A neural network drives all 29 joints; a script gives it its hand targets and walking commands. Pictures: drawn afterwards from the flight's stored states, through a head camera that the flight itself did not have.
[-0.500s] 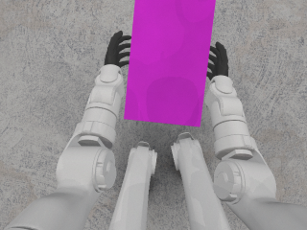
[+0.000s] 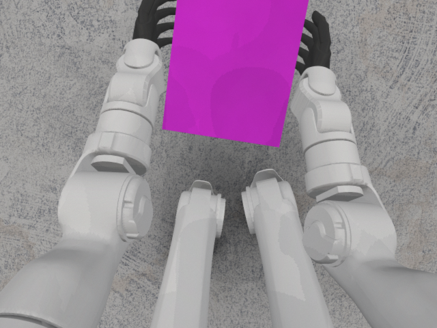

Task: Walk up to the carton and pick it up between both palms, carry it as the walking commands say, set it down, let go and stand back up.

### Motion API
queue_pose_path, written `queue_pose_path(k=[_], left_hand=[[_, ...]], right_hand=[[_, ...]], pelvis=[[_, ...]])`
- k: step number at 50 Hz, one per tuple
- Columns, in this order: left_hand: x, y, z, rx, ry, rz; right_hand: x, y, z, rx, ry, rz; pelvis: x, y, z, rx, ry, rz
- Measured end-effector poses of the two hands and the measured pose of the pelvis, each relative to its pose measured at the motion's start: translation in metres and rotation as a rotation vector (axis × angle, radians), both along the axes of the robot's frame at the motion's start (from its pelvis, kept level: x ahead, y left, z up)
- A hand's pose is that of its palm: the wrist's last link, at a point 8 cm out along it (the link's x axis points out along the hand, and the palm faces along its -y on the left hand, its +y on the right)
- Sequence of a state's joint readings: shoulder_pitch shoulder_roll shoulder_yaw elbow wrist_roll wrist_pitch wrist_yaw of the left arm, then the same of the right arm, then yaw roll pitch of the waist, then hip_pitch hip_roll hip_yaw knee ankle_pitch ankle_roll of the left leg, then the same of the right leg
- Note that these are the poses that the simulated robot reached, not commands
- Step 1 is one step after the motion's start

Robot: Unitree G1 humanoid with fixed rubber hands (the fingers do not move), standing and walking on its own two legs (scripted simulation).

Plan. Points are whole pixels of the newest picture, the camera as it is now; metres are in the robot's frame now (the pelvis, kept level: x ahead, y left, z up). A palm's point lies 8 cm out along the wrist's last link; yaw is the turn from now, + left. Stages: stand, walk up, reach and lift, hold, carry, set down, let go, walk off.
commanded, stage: set down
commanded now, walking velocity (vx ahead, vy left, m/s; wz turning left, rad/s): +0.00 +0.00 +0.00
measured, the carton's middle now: (230, 55) +0.53 -0.03 -0.20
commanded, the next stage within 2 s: none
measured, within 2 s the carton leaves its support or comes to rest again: rests again in 1.40 s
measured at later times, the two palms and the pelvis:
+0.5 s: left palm (164, 47) +0.56 +0.09 -0.21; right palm (296, 69) +0.50 -0.15 -0.23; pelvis -0.02 +0.01 -0.05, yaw -1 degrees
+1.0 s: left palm (166, 55) +0.55 +0.09 -0.22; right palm (298, 69) +0.50 -0.16 -0.23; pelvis -0.03 +0.00 -0.07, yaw +1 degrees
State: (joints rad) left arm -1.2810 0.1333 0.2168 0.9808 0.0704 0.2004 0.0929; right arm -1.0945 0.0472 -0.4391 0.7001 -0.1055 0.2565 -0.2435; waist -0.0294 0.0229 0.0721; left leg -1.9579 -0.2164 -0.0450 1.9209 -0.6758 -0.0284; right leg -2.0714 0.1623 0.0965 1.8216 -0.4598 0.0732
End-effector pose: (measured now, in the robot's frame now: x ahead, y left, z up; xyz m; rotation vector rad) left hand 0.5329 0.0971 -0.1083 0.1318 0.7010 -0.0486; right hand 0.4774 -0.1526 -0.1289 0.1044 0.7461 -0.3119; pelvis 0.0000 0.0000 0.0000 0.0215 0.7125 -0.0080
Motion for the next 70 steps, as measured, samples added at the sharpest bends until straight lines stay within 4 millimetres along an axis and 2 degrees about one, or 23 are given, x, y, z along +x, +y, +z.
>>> queue_pose_path(k=[14, 20, 23, 28, 35, 39, 47, 53, 63, 70], left_hand=[[0.012, 0.01, -0.058, -0.003, 0.012, -0.014], [0.024, 0.005, -0.091, -0.022, 0.005, -0.019], [0.027, 0.0, -0.106, -0.045, 0.004, -0.007], [0.032, -0.004, -0.1, 0.0, -0.003, -0.052], [0.03, -0.004, -0.09, 0.001, 0.017, -0.028], [0.027, -0.002, -0.094, 0.013, 0.035, -0.033], [0.017, -0.003, -0.113, 0.004, 0.019, -0.02], [0.02, -0.002, -0.117, -0.013, 0.025, -0.021], [0.026, 0.011, -0.117, 0.0, 0.039, -0.018], [0.028, 0.009, -0.12, -0.011, 0.039, -0.022]], right_hand=[[0.009, 0.01, -0.057, -0.016, 0.014, 0.0], [0.016, 0.008, -0.09, -0.021, 0.005, 0.002], [0.025, 0.001, -0.098, -0.051, 0.02, 0.027], [0.026, -0.002, -0.098, -0.019, 0.021, 0.0], [0.018, 0.001, -0.097, 0.008, 0.034, 0.0], [0.017, 0.002, -0.1, -0.008, 0.057, 0.024], [0.025, -0.004, -0.1, -0.037, 0.038, 0.041], [0.028, -0.003, -0.099, -0.058, 0.045, 0.041], [0.038, 0.008, -0.097, -0.044, 0.027, 0.032], [0.037, 0.007, -0.1, -0.033, 0.016, 0.028]], pelvis=[[-0.012, 0.006, -0.031, -0.025, -0.032, 0.023], [-0.022, 0.012, -0.041, -0.049, -0.126, 0.037], [-0.023, 0.014, -0.045, -0.057, -0.145, 0.038], [-0.018, 0.015, -0.053, -0.069, -0.162, 0.033], [-0.017, 0.01, -0.054, -0.047, -0.17, 0.032], [-0.018, 0.006, -0.058, -0.031, -0.123, 0.028], [-0.028, 0.002, -0.066, -0.028, -0.177, 0.041], [-0.031, 0.003, -0.071, -0.046, -0.189, 0.05], [-0.016, 0.012, -0.075, -0.068, -0.088, 0.067], [-0.009, 0.013, -0.076, -0.085, -0.02, 0.079]])
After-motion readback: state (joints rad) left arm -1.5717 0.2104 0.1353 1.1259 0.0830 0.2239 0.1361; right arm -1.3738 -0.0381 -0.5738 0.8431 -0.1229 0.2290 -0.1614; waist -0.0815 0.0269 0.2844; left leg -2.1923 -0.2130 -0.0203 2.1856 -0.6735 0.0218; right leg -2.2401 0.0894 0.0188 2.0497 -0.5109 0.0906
